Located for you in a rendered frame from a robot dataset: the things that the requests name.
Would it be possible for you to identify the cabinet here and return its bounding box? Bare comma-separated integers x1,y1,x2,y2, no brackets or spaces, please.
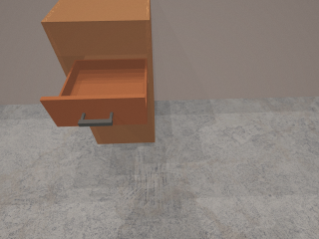
41,0,156,144

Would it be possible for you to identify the drawer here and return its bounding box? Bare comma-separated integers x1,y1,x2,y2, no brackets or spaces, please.
40,58,149,127

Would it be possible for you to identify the handle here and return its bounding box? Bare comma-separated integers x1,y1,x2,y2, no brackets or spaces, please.
78,112,114,127

